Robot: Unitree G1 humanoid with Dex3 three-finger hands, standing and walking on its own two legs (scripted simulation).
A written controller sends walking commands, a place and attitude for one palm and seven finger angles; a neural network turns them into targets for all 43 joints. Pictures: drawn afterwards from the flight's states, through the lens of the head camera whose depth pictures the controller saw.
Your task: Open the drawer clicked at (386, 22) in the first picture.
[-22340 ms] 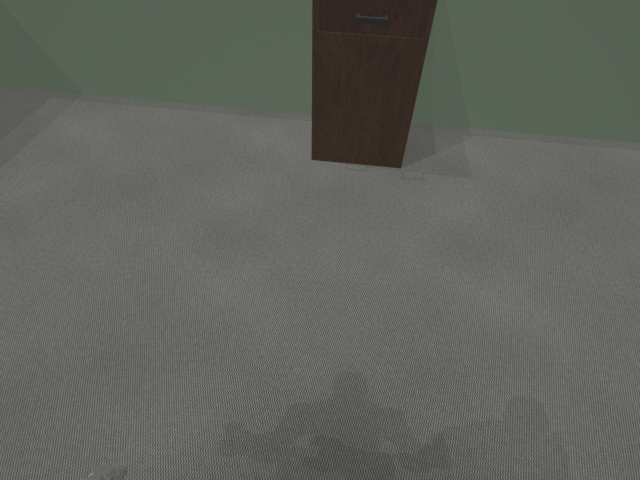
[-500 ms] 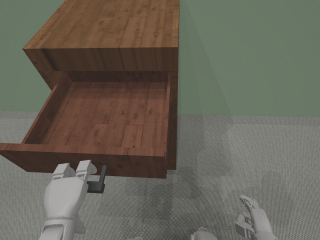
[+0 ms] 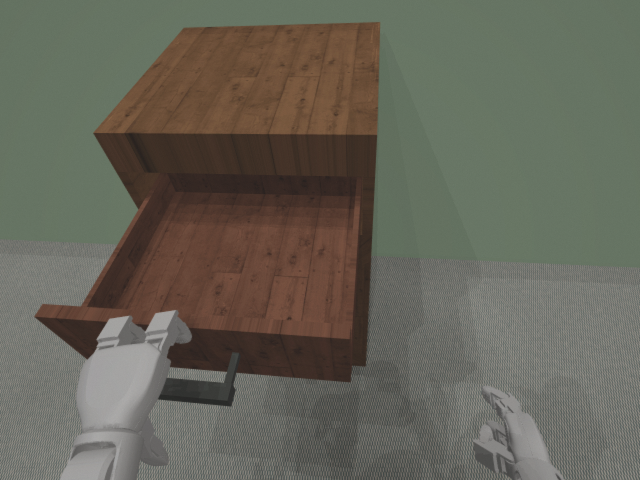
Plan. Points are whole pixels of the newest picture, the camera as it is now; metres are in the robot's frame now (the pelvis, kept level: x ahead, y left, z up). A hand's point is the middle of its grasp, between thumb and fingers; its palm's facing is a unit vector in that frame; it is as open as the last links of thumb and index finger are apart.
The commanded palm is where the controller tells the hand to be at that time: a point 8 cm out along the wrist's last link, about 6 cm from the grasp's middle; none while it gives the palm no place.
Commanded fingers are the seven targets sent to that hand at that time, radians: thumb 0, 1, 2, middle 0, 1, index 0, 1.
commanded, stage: lift the hand off the handle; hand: left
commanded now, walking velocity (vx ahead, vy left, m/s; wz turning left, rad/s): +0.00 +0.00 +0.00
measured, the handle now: (192, 374) +0.24 +0.22 -0.03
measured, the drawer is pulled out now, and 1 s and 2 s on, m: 0.30 0.30 0.30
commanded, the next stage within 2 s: draw the hand back to the body in 0.68 s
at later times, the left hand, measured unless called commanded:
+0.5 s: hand (120, 356) +0.21 +0.24 +0.10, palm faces +0.11 -0.10 -0.99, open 13.8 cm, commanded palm +0.17 +0.24 +0.16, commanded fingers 0.00 -0.50 0.30 -0.30 -1.20 -0.30 -1.20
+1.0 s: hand (111, 352) +0.20 +0.24 +0.13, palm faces +0.13 -0.09 -0.99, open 13.8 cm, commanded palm +0.16 +0.24 +0.17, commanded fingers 0.00 -0.50 0.30 -0.30 -1.20 -0.30 -1.20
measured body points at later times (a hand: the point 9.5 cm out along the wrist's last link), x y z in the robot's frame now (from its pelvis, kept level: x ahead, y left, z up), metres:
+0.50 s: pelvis +0.01 +0.01 +0.02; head +0.02 -0.03 +0.47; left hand +0.20 +0.25 +0.16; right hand +0.24 -0.19 -0.07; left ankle -0.04 +0.12 -0.72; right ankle +0.05 -0.11 -0.72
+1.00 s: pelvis +0.00 +0.01 +0.02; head -0.01 -0.04 +0.47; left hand +0.19 +0.24 +0.18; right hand +0.23 -0.19 -0.07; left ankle -0.04 +0.12 -0.72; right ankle +0.05 -0.11 -0.72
